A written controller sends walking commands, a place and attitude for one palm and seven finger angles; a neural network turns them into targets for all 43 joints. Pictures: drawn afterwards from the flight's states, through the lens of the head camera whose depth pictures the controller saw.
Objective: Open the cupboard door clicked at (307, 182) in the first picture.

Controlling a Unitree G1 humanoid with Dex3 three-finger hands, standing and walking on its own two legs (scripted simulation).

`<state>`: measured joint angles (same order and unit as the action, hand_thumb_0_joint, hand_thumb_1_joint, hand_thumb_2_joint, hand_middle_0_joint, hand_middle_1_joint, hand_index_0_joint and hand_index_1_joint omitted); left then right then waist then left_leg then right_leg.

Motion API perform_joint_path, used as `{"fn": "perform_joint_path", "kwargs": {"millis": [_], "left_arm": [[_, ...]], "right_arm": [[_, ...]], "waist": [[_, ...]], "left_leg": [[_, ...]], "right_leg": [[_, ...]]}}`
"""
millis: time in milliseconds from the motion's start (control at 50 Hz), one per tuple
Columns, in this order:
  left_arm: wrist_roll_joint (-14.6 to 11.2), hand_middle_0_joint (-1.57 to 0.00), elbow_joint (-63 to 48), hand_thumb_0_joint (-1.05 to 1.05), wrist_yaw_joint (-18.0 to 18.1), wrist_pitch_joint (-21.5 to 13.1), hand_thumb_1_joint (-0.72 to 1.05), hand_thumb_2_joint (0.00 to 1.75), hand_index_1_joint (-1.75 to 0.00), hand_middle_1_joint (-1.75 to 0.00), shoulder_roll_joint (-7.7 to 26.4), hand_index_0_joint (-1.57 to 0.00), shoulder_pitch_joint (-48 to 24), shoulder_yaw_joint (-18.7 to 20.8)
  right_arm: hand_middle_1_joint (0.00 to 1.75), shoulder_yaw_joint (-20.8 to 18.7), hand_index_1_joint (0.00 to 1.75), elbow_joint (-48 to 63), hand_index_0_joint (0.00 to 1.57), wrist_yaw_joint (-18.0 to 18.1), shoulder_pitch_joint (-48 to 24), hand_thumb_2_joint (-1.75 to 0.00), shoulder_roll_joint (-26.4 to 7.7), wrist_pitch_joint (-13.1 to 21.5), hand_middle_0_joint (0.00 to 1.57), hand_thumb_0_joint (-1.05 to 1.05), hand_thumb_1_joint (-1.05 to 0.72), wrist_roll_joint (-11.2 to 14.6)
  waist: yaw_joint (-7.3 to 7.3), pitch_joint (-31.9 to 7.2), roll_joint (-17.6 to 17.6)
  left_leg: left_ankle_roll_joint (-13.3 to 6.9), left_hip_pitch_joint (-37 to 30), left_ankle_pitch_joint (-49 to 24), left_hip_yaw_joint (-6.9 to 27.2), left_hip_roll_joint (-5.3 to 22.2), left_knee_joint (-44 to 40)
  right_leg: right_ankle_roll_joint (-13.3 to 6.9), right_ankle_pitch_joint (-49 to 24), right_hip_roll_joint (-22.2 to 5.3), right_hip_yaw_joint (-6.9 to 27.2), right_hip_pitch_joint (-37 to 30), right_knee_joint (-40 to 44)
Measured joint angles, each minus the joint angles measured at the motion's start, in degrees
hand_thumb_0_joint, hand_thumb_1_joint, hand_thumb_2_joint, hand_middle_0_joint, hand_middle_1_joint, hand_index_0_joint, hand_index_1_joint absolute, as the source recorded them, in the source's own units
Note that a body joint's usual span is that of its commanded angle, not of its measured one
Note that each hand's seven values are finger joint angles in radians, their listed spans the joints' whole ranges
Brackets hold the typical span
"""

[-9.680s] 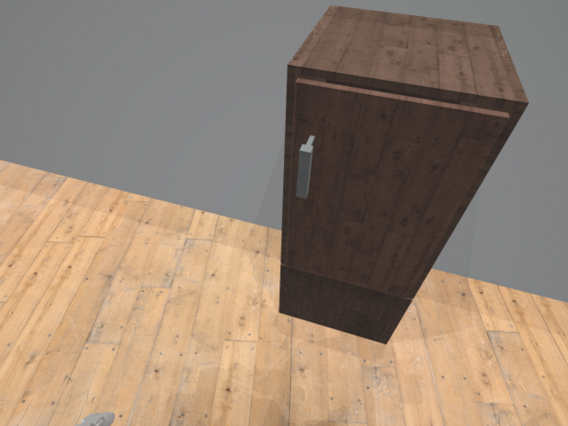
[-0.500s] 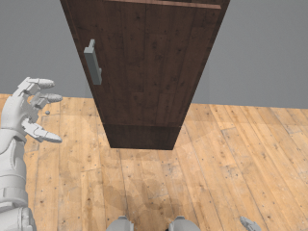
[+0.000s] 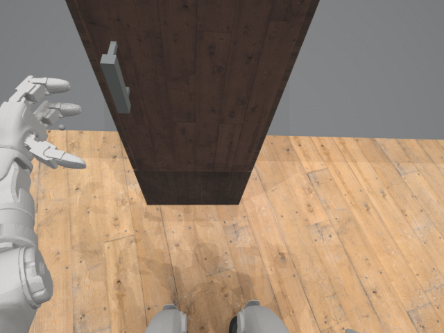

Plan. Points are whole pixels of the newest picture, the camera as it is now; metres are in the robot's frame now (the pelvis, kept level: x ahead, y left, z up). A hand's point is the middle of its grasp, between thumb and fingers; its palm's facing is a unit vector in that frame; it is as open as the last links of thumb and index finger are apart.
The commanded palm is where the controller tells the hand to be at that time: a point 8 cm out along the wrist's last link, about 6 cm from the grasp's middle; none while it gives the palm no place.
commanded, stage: move the hooked fingers beside the handle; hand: left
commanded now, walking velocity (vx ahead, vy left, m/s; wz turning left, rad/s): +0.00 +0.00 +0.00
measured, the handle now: (118, 78) +0.57 +0.19 +0.07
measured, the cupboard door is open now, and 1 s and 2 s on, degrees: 0 0 0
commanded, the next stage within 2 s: slide the fingers in behind the handle in 1.26 s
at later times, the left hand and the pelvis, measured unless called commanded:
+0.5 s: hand (76, 94) +0.52 +0.26 +0.08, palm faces -0.01 -1.00 -0.01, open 14.0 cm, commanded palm +0.50 +0.30 +0.07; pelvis +0.00 +0.00 -0.01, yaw -1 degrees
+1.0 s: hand (74, 101) +0.50 +0.26 +0.07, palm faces -0.02 -1.00 -0.01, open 14.0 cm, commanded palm +0.49 +0.29 +0.07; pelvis +0.01 +0.00 -0.01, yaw -1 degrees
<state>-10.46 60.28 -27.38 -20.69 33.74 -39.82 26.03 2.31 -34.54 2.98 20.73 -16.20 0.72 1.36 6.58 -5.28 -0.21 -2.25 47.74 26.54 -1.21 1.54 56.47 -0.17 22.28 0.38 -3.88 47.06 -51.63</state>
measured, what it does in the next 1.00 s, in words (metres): stands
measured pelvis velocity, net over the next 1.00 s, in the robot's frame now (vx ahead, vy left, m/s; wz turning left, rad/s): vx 0.01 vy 0.00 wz -0.02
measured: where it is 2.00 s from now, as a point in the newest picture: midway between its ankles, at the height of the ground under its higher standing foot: outside the picture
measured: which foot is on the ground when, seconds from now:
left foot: down 0.00-1.00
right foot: down 0.00-1.00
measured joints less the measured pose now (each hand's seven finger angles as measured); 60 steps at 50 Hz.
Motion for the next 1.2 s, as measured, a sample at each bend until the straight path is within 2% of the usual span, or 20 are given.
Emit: {"fn": "perform_joint_path", "kwargs": {"millis": [100,200,380,480,580,680,760,900,1000,1080,1200], "left_arm": [[0.28,-0.3,3.02,-0.01,0.45,-0.9,-0.5,0.3,-1.2,-1.2,1.01,-0.3,-3.62,1.2],[2.34,-0.3,7.01,-0.01,0.94,0.43,-0.5,0.3,-1.2,-1.2,4.64,-0.3,-7.14,2.03],[2.24,-0.3,9.07,-0.01,0.16,-0.07,-0.5,0.3,-1.2,-1.2,7.26,-0.3,-11.45,2.64],[4.38,-0.3,11.83,-0.01,0.91,2.0,-0.5,0.3,-1.2,-1.2,9.4,-0.3,-15.05,2.24],[4.8,-0.3,10.1,-0.01,1.21,1.15,-0.5,0.3,-1.2,-1.2,10.09,-0.3,-14.49,4.67],[4.63,-0.3,9.36,-0.01,0.44,1.68,-0.5,0.3,-1.2,-1.2,10.25,-0.3,-11.96,5.81],[4.1,-0.3,7.37,-0.01,0.38,1.77,-0.5,0.3,-1.2,-1.2,9.12,-0.3,-9.58,5.4],[2.46,-0.3,6.66,-0.01,0.61,0.56,-0.5,0.3,-1.2,-1.2,6.43,-0.3,-9.77,2.47],[3.25,-0.3,7.55,-0.01,1.44,1.22,-0.5,0.3,-1.2,-1.2,5.2,-0.3,-10.33,0.44],[3.86,-0.3,8.3,-0.01,2.82,0.51,-0.5,0.3,-1.2,-1.2,4.59,-0.3,-11.14,0.75],[5.3,-0.3,9.27,-0.01,4.01,-0.36,-0.5,0.3,-1.2,-1.2,6.58,-0.3,-13.15,2.27]], "right_arm": [[0.3,0.39,0.3,-0.57,0.21,-0.09,0.34,-0.9,-0.01,-1.04,0.2,0.01,-0.9,-0.11],[0.3,0.83,0.3,0.2,0.21,-0.07,1.01,-0.9,-0.18,-1.98,0.2,0.01,-0.9,-0.26],[0.3,1.07,0.3,-0.61,0.21,-0.39,2.72,-0.9,-0.4,-3.57,0.2,0.01,-0.9,-0.68],[0.3,1.5,0.3,0.03,0.21,-0.32,2.95,-0.9,-0.59,-4.05,0.2,0.01,-0.9,-0.92],[0.3,1.39,0.3,0.82,0.21,-0.76,3.28,-0.9,-0.5,-4.51,0.2,0.01,-0.9,-1.43],[0.3,1.36,0.3,1.74,0.21,-1.28,4.15,-0.9,-0.32,-5.43,0.2,0.01,-0.9,-1.28],[0.3,1.23,0.3,1.89,0.21,-1.57,4.58,-0.9,-0.04,-6.0,0.2,0.01,-0.9,-1.17],[0.3,1.1,0.3,0.69,0.21,-1.72,3.45,-0.9,0.35,-6.35,0.2,0.01,-0.9,-1.04],[0.3,0.96,0.3,1.19,0.21,-1.55,2.12,-0.9,0.12,-6.22,0.2,0.01,-0.9,-1.11],[0.3,1.11,0.3,1.64,0.21,-1.48,1.21,-0.9,-0.01,-5.84,0.2,0.01,-0.9,-1.22],[0.3,1.61,0.3,1.87,0.21,-1.24,0.74,-0.9,0.11,-5.43,0.2,0.01,-0.9,-1.29]], "waist": [[0.97,-0.12,-0.22],[2.56,0.22,-0.02],[3.44,0.33,0.41],[4.81,0.63,0.66],[5.52,0.5,0.65],[5.28,0.32,0.82],[4.39,0.15,0.89],[3.17,-0.39,0.54],[3.22,-0.57,0.6],[3.48,-0.2,0.56],[4.44,0.51,0.4]], "left_leg": [[0.01,1.11,0.23,-0.08,0.3,0.59],[0.08,2.8,0.42,0.04,0.64,1.4],[0.11,5.22,0.73,0.17,1.04,2.28],[0.06,7.1,0.83,0.52,1.1,3.06],[-0.01,8.05,1.12,-0.1,1.56,3.37],[-0.14,7.14,1.38,-0.56,1.85,2.83],[-0.2,6.19,1.37,-0.53,1.78,2.22],[-0.17,4.92,1.41,0.34,1.34,1.99],[-0.22,4.93,1.31,0.55,1.02,2.18],[-0.25,5.38,1.34,0.46,0.95,2.72],[-0.13,6.67,1.41,0.42,1.14,3.66]], "right_leg": [[-0.04,0.05,0.28,0.1,1.17,-0.47],[-0.16,0.05,0.6,-0.01,2.76,-0.96],[-0.16,0.01,1.0,-0.1,5.0,-1.32],[-0.15,0.01,1.05,-0.43,6.61,-1.72],[-0.06,-0.12,1.49,0.21,7.84,-1.88],[0.08,-0.18,1.82,0.69,7.06,-1.17],[0.19,-0.23,1.79,0.68,6.02,-0.44],[0.2,0.04,1.41,-0.14,4.2,0.08],[0.25,0.13,1.1,-0.36,4.12,-0.2],[0.25,0.24,1.0,-0.27,4.7,-0.95],[0.09,0.32,1.14,-0.22,6.12,-2.03]]}}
